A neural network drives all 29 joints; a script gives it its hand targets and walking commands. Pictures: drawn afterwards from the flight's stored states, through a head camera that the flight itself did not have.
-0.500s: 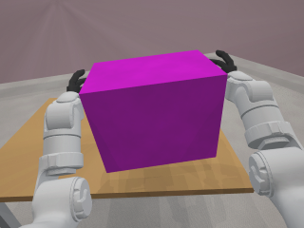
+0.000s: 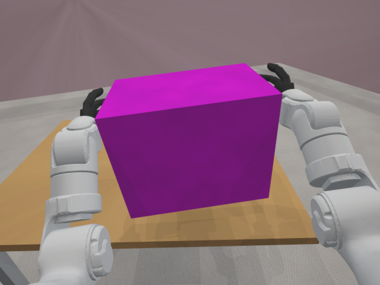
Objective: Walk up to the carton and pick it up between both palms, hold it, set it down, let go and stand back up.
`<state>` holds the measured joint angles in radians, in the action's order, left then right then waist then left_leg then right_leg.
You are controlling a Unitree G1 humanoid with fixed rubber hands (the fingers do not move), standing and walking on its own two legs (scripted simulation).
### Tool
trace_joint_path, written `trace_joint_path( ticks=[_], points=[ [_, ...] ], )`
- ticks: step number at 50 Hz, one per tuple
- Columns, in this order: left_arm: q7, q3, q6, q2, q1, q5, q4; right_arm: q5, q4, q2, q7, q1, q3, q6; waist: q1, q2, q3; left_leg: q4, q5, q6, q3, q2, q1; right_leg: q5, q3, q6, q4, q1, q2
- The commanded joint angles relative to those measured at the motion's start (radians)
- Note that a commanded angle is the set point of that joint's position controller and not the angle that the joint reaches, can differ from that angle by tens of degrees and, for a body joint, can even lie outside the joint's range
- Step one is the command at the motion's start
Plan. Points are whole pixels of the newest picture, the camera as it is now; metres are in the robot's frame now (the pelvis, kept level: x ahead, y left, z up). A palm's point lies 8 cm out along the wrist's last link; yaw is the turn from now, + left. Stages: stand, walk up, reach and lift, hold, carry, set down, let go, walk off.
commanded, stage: hold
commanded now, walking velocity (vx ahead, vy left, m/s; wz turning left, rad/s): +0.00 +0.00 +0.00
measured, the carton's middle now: (190, 137) +0.37 +0.00 +0.22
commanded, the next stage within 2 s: none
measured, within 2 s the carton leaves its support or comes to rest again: neither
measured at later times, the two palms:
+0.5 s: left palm (91, 124) +0.36 +0.19 +0.27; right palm (284, 101) +0.36 -0.18 +0.30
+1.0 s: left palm (90, 123) +0.36 +0.19 +0.27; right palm (283, 98) +0.36 -0.18 +0.31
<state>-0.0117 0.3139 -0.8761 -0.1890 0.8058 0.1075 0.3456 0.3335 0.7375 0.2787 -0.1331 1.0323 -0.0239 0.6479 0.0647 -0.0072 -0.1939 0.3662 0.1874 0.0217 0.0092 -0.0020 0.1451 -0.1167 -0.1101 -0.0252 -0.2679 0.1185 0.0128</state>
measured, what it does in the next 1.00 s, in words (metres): stands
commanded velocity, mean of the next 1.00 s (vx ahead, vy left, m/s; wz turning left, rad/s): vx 0.00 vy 0.00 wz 0.00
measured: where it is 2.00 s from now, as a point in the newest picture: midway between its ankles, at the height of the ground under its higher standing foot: outside the picture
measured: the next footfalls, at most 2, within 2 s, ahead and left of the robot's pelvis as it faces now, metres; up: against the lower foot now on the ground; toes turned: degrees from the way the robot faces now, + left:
none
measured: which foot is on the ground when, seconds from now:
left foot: down 0.00-1.00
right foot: down 0.00-1.00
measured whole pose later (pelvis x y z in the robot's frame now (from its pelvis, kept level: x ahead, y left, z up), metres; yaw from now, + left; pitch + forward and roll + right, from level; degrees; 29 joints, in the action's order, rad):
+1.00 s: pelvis +0.00 +0.00 +0.00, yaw +0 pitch -2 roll -1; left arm -0.02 0.32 -0.88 -0.19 0.82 0.12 0.36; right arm 0.32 0.75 0.27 -0.13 1.04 -0.05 0.65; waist 0.07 0.00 -0.20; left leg 0.36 0.18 0.02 0.02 0.00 0.15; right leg -0.11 -0.10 -0.02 -0.26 0.13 0.01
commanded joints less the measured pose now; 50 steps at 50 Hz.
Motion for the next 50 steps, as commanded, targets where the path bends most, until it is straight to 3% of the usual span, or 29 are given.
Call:
trace_joint_path(
  ticks=[1, 2, 4, 9, 10, 11, 14, 16, 18, 20, 22, 24, 26, 27, 30, 32, 33, 38, 39, 41, 44, 45, 46, 48, 49, 50],
  points=[
    [-0.187, -0.372, 0.086, 0.508, 0.913, -0.214, -0.271, 0.177, -0.332, -0.639, 0.153, 0.737, 0.216, -0.019, 0.016, -0.021, -0.331, -0.074, -0.201, -0.04, -0.067, -0.024, 0.08, 0.242, 0.138, 0.026, -0.027, -0.317, 0.022],
    [-0.188, -0.363, 0.088, 0.503, 0.9, -0.213, -0.281, 0.178, -0.341, -0.647, 0.148, 0.735, 0.212, -0.015, 0.004, -0.025, -0.339, -0.072, -0.208, -0.043, -0.067, -0.024, 0.076, 0.241, 0.136, 0.027, -0.03, -0.312, 0.029],
    [-0.182, -0.373, 0.092, 0.512, 0.939, -0.207, -0.29, 0.164, -0.316, -0.651, 0.151, 0.716, 0.207, -0.013, 0.016, -0.051, -0.324, -0.074, -0.189, -0.048, -0.069, -0.024, 0.075, 0.207, 0.136, 0.023, -0.025, -0.279, 0.03],
    [-0.189, -0.365, 0.082, 0.503, 0.895, -0.221, -0.266, 0.171, -0.33, -0.644, 0.149, 0.706, 0.231, -0.01, 0.011, -0.015, -0.345, -0.069, -0.21, -0.044, -0.071, -0.026, 0.067, 0.218, 0.132, 0.019, -0.024, -0.307, 0.03],
    [-0.189, -0.375, 0.082, 0.515, 0.901, -0.209, -0.28, 0.169, -0.329, -0.651, 0.148, 0.715, 0.219, -0.011, 0.008, -0.042, -0.345, -0.07, -0.202, -0.046, -0.059, -0.025, 0.058, 0.216, 0.14, 0.018, -0.017, -0.283, 0.025],
    [-0.189, -0.37, 0.078, 0.498, 0.892, -0.207, -0.274, 0.17, -0.343, -0.631, 0.146, 0.704, 0.226, -0.012, 0.015, -0.015, -0.345, -0.07, -0.206, -0.042, -0.061, -0.024, 0.066, 0.238, 0.133, 0.023, -0.021, -0.303, 0.025],
    [-0.189, -0.368, 0.079, 0.514, 0.888, -0.201, -0.298, 0.173, -0.333, -0.648, 0.147, 0.688, 0.234, -0.008, 0.016, -0.057, -0.314, -0.075, -0.234, -0.05, -0.062, -0.025, 0.068, 0.269, 0.131, 0.026, -0.027, -0.317, 0.026],
    [-0.197, -0.379, 0.072, 0.507, 0.85, -0.199, -0.302, 0.179, -0.364, -0.635, 0.14, 0.687, 0.228, -0.012, 0.017, -0.056, -0.319, -0.059, -0.261, -0.052, -0.065, -0.027, 0.05, 0.292, 0.147, 0.025, -0.024, -0.307, 0.023],
    [-0.199, -0.357, 0.068, 0.491, 0.851, -0.192, -0.291, 0.171, -0.357, -0.629, 0.141, 0.682, 0.231, -0.006, 0.016, -0.024, -0.285, -0.071, -0.231, -0.046, -0.062, -0.028, 0.074, 0.276, 0.137, 0.029, -0.028, -0.326, 0.021],
    [-0.204, -0.372, 0.073, 0.5, 0.874, -0.187, -0.29, 0.16, -0.33, -0.631, 0.141, 0.683, 0.217, -0.009, 0.02, -0.046, -0.26, -0.084, -0.2, -0.046, -0.06, -0.029, 0.069, 0.222, 0.128, 0.028, -0.021, -0.279, 0.025],
    [-0.197, -0.37, 0.081, 0.495, 0.892, -0.193, -0.318, 0.16, -0.329, -0.66, 0.143, 0.67, 0.234, -0.013, 0.01, -0.022, -0.316, -0.078, -0.216, -0.037, -0.068, -0.023, 0.056, 0.243, 0.131, 0.027, -0.023, -0.3, 0.025],
    [-0.197, -0.335, 0.077, 0.472, 0.886, -0.181, -0.261, 0.158, -0.357, -0.646, 0.143, 0.715, 0.228, -0.012, -0.002, 0.01, -0.293, -0.079, -0.183, -0.025, -0.07, -0.032, 0.08, 0.238, 0.145, 0.036, -0.017, -0.294, 0.014],
    [-0.199, -0.338, 0.075, 0.485, 0.866, -0.18, -0.265, 0.163, -0.365, -0.648, 0.144, 0.713, 0.234, -0.015, 0.001, 0.001, -0.291, -0.084, -0.178, -0.03, -0.064, -0.03, 0.077, 0.223, 0.132, 0.028, -0.015, -0.303, 0.02],
    [-0.202, -0.354, 0.072, 0.49, 0.857, -0.185, -0.256, 0.167, -0.351, -0.634, 0.147, 0.725, 0.221, -0.011, -0.005, -0.032, -0.258, -0.086, -0.175, -0.041, -0.063, -0.029, 0.091, 0.198, 0.137, 0.023, -0.018, -0.277, 0.025],
    [-0.193, -0.35, 0.073, 0.505, 0.896, -0.191, -0.257, 0.149, -0.338, -0.637, 0.151, 0.704, 0.222, -0.013, -0.001, -0.011, -0.289, -0.091, -0.16, -0.036, -0.062, -0.015, 0.072, 0.172, 0.13, 0.015, -0.001, -0.268, 0.025],
    [-0.193, -0.35, 0.071, 0.505, 0.881, -0.191, -0.24, 0.145, -0.284, -0.627, 0.157, 0.707, 0.19, -0.014, 0.011, -0.035, -0.257, -0.098, -0.143, -0.038, -0.059, -0.024, 0.086, 0.143, 0.141, 0.015, 0.002, -0.245, 0.02],
    [-0.195, -0.354, 0.075, 0.506, 0.905, -0.197, -0.259, 0.158, -0.297, -0.633, 0.161, 0.71, 0.203, -0.015, -0.005, -0.02, -0.304, -0.1, -0.138, -0.033, -0.065, -0.02, 0.072, 0.124, 0.133, 0.013, -0.006, -0.264, 0.028],
    [-0.186, -0.372, 0.088, 0.535, 0.945, -0.209, -0.258, 0.131, -0.29, -0.637, 0.169, 0.744, 0.184, -0.028, 0.005, -0.052, -0.327, -0.093, -0.132, -0.038, -0.068, -0.024, 0.066, 0.138, 0.135, 0.013, -0.012, -0.248, 0.021],
    [-0.183, -0.399, 0.089, 0.542, 0.962, -0.22, -0.278, 0.131, -0.288, -0.631, 0.167, 0.746, 0.181, -0.03, 0.025, -0.059, -0.35, -0.086, -0.164, -0.046, -0.067, -0.016, 0.048, 0.166, 0.128, 0.011, -0.022, -0.264, 0.023],
    [-0.189, -0.38, 0.083, 0.516, 0.938, -0.21, -0.246, 0.132, -0.251, -0.638, 0.166, 0.72, 0.176, -0.023, 0.015, -0.048, -0.296, -0.087, -0.12, -0.043, -0.061, -0.025, 0.09, 0.124, 0.131, 0.009, -0.011, -0.248, 0.018],
    [-0.19, -0.363, 0.079, 0.508, 0.908, -0.201, -0.209, 0.133, -0.228, -0.583, 0.163, 0.692, 0.16, -0.014, 0.03, -0.044, -0.263, -0.099, -0.122, -0.043, -0.066, -0.018, 0.091, 0.128, 0.132, 0.01, -0.009, -0.251, 0.025],
    [-0.191, -0.357, 0.077, 0.51, 0.914, -0.204, -0.221, 0.14, -0.253, -0.618, 0.165, 0.72, 0.184, -0.015, 0.004, -0.034, -0.287, -0.101, -0.114, -0.035, -0.066, -0.019, 0.099, 0.118, 0.14, 0.007, -0.013, -0.257, 0.019],
    [-0.187, -0.361, 0.078, 0.505, 0.929, -0.206, -0.226, 0.145, -0.271, -0.628, 0.166, 0.737, 0.19, -0.02, 0.01, -0.026, -0.298, -0.097, -0.111, -0.032, -0.065, -0.02, 0.099, 0.122, 0.139, 0.015, -0.014, -0.259, 0.017],
    [-0.182, -0.343, 0.084, 0.513, 0.927, -0.195, -0.208, 0.148, -0.274, -0.653, 0.165, 0.741, 0.198, -0.022, -0.008, -0.032, -0.314, -0.098, -0.12, -0.034, -0.057, -0.019, 0.1, 0.138, 0.135, 0.013, 0.0, -0.283, 0.018],
    [-0.184, -0.341, 0.083, 0.502, 0.918, -0.208, -0.199, 0.146, -0.276, -0.626, 0.165, 0.73, 0.191, -0.021, 0.004, -0.02, -0.289, -0.095, -0.128, -0.038, -0.059, -0.019, 0.098, 0.158, 0.14, 0.012, -0.015, -0.267, 0.023],
    [-0.185, -0.34, 0.086, 0.503, 0.926, -0.2, -0.221, 0.15, -0.243, -0.628, 0.166, 0.729, 0.192, -0.02, -0.004, -0.044, -0.291, -0.09, -0.138, -0.042, -0.059, -0.016, 0.097, 0.161, 0.134, 0.01, -0.015, -0.27, 0.022]
  ],
)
